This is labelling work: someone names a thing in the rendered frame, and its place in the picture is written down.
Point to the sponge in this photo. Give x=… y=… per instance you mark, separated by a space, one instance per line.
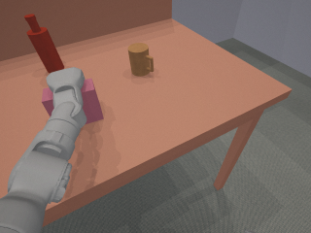
x=91 y=105

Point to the left robot forearm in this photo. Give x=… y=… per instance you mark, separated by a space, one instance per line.
x=60 y=133

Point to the robot left upper arm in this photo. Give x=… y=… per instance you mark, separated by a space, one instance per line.
x=41 y=179

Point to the table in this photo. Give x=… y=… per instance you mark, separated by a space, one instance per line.
x=197 y=92

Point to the left robot hand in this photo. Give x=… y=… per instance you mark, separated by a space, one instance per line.
x=71 y=75

